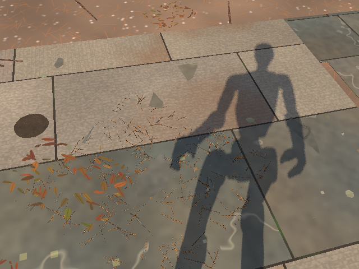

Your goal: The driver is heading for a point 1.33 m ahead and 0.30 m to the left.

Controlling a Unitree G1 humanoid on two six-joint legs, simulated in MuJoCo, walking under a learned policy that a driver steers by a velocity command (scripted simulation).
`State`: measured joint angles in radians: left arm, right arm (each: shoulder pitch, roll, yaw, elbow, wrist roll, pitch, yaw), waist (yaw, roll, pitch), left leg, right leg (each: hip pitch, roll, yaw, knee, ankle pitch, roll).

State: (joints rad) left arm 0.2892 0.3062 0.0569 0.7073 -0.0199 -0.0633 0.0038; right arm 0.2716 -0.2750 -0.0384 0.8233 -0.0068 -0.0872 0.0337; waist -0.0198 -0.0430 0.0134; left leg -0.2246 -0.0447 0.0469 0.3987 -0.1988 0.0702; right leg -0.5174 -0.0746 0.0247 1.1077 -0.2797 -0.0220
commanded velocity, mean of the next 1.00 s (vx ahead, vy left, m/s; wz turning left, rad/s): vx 0.49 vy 0.00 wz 0.00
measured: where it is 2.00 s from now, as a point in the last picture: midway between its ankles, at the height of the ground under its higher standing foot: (162, 147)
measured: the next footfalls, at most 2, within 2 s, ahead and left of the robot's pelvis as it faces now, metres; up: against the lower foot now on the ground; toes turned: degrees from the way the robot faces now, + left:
right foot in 0.34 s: +0.39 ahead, -0.14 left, +0.00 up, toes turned -1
left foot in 0.88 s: +0.68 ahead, +0.11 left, +0.00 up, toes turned +2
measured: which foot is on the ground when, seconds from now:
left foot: down 0.00-0.36, up 0.38-0.86, down 0.88-1.00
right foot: up 0.00-0.32, down 0.34-0.88, up 0.90-1.00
